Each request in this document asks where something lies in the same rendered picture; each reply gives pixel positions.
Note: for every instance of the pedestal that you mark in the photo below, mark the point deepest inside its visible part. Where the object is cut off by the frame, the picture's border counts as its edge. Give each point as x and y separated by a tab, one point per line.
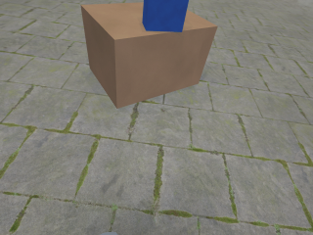
133	64

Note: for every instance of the carton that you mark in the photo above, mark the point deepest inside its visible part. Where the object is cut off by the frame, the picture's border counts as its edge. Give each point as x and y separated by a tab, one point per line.
164	15

